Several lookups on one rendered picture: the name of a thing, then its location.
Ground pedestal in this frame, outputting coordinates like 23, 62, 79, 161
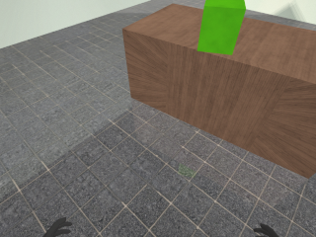
122, 3, 316, 179

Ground robot left hand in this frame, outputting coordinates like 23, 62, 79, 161
42, 217, 73, 237

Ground carton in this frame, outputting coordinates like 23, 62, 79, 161
197, 0, 246, 55

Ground robot right hand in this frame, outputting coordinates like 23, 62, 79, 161
253, 223, 279, 237

